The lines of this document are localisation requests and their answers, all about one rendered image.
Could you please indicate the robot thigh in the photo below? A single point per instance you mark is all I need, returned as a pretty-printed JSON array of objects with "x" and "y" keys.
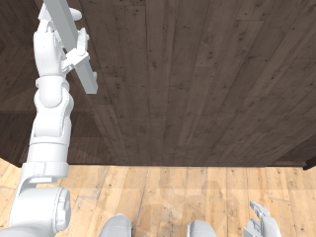
[
  {"x": 199, "y": 228},
  {"x": 116, "y": 226}
]

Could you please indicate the robot right hand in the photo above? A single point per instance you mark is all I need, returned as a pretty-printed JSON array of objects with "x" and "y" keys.
[{"x": 266, "y": 227}]

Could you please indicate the robot left forearm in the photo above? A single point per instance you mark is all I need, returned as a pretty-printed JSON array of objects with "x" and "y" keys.
[{"x": 50, "y": 137}]

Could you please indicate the wardrobe door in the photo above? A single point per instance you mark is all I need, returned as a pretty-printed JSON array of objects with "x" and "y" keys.
[
  {"x": 302, "y": 152},
  {"x": 200, "y": 83}
]

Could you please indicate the robot left upper arm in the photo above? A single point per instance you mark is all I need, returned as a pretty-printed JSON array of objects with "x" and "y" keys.
[{"x": 39, "y": 212}]

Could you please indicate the right robot thigh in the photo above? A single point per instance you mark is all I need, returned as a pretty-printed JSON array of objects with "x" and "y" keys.
[{"x": 199, "y": 228}]

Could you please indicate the left robot thigh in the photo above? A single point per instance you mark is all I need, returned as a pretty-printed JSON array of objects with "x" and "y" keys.
[{"x": 116, "y": 226}]

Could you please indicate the robot left hand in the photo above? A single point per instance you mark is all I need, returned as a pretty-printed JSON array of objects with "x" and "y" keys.
[{"x": 48, "y": 47}]

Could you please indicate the handle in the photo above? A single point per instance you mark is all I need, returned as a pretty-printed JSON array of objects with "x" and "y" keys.
[{"x": 62, "y": 18}]

